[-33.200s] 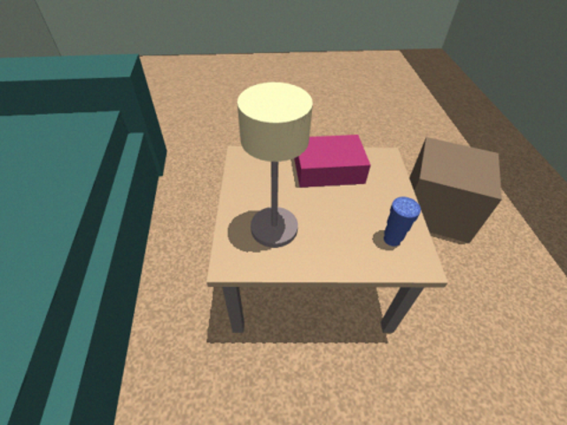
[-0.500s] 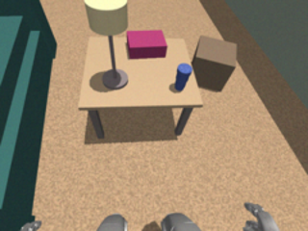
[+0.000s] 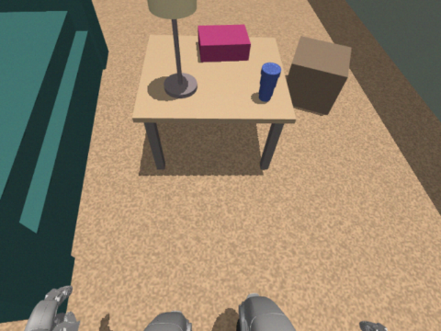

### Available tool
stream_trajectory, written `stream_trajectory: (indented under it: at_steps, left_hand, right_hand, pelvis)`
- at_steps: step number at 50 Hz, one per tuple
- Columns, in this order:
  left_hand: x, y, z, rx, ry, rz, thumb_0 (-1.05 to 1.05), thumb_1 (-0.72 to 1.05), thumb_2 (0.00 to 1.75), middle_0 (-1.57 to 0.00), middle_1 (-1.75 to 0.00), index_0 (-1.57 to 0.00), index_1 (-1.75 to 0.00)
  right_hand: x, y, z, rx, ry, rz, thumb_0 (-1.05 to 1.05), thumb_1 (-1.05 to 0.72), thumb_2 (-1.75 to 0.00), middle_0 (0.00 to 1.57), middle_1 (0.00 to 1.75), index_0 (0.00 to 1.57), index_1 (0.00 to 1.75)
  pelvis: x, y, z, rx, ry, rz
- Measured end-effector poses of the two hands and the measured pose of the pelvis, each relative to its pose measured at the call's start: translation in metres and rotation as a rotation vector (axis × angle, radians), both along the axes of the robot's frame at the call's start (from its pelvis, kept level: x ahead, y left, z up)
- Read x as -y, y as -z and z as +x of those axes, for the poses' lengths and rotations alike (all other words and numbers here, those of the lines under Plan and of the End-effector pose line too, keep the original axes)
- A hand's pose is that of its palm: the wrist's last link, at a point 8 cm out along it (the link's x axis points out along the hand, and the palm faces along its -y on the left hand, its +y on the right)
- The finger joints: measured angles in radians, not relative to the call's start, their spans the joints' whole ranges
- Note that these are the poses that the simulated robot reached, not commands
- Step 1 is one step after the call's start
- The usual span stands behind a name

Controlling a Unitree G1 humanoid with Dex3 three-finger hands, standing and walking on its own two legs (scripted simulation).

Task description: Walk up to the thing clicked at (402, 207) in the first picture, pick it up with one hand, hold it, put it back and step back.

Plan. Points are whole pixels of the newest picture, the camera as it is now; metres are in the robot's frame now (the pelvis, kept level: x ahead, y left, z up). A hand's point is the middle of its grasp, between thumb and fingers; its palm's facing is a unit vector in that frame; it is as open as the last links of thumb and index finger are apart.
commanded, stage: step back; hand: right
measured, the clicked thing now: (267, 83) +0.98 -0.22 -0.25
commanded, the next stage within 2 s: stand in 1.42 s
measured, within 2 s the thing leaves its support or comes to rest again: neither
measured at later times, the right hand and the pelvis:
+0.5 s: hand out of the picture -0.08 -0.31 -0.15, palm faces -0.05 +0.93 -0.36, open 7.4 cm; pelvis -0.14 -0.04 +0.01, yaw -1 degrees
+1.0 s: hand out of the picture -0.05 -0.29 -0.14, palm faces -0.06 +0.93 -0.36, open 7.4 cm; pelvis -0.13 -0.03 +0.02, yaw +1 degrees
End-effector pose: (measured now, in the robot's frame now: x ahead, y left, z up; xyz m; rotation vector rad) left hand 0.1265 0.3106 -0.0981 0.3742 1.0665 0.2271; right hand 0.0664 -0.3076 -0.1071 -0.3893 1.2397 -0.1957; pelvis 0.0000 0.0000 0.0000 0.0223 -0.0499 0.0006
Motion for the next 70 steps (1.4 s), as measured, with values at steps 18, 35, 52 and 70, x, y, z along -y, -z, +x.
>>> stream_trajectory:
  at_steps: [18, 35, 52, 70]
  left_hand:
    - [0.040, -0.006, -0.187, -0.166, -0.018, 0.013, 0.00, 0.90, 0.90, -0.20, -0.30, -0.21, -0.30]
    - [0.007, -0.007, -0.246, -0.144, -0.095, 0.008, 0.00, 0.90, 0.90, -0.20, -0.30, -0.21, -0.30]
    - [0.032, -0.004, -0.208, -0.098, -0.081, -0.041, 0.00, 0.90, 0.90, -0.20, -0.30, -0.21, -0.30]
    - [0.006, 0.001, -0.151, -0.119, -0.048, -0.046, 0.00, 0.91, 0.90, -0.20, -0.30, -0.21, -0.30]
  right_hand:
    - [0.045, -0.005, -0.086, 0.134, 0.037, 0.019, 0.00, -0.90, -0.90, 0.20, 0.30, 0.21, 0.30]
    - [0.019, -0.002, -0.167, 0.020, 0.001, 0.046, 0.00, -0.90, -0.90, 0.20, 0.30, 0.21, 0.30]
    - [0.025, -0.008, -0.107, 0.053, -0.023, 0.031, 0.00, -0.90, -0.90, 0.20, 0.30, 0.21, 0.30]
    - [-0.022, -0.015, -0.050, 0.107, -0.012, 0.073, 0.00, -0.90, -0.90, 0.20, 0.30, 0.21, 0.30]
  pelvis:
    - [0.037, -0.007, -0.117, -0.009, 0.075, -0.005]
    - [0.023, -0.010, -0.154, -0.007, -0.023, 0.005]
    - [0.025, -0.014, -0.123, -0.012, -0.023, -0.023]
    - [0.004, -0.020, -0.100, -0.025, 0.014, -0.033]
